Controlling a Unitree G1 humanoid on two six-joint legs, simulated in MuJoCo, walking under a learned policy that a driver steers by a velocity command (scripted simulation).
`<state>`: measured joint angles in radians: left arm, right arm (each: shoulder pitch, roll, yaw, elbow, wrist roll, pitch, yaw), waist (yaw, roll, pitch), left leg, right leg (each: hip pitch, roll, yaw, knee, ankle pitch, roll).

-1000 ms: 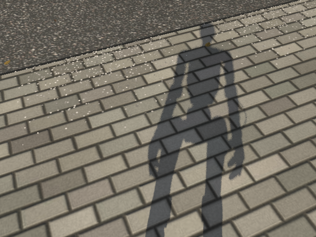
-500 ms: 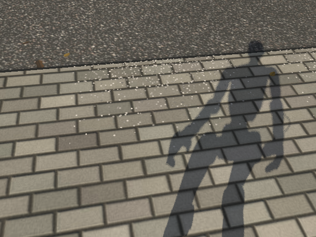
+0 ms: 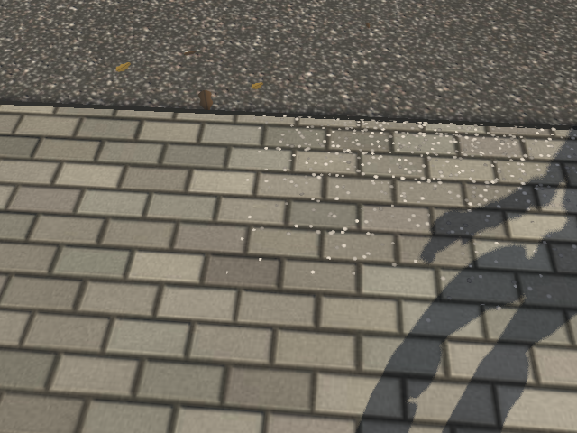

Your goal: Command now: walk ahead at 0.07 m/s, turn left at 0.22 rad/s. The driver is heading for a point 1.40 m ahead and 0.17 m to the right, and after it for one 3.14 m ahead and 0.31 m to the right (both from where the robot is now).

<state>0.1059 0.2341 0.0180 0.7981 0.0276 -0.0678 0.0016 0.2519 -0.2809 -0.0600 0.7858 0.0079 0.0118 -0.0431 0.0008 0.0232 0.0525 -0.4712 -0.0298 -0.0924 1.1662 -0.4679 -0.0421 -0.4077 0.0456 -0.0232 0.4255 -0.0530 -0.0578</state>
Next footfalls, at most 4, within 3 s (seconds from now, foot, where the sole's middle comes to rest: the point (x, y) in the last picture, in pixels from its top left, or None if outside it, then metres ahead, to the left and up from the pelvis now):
0.18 left None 0.08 0.14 -0.77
1.40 left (259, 376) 0.57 0.11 -0.77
1.94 right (365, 274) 0.85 -0.16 -0.77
2.48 left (321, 163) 1.25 -0.05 -0.77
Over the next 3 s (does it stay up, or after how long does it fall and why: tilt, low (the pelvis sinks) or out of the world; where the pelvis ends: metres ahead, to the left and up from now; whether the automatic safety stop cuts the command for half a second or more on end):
stays up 1.31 -0.15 -0.01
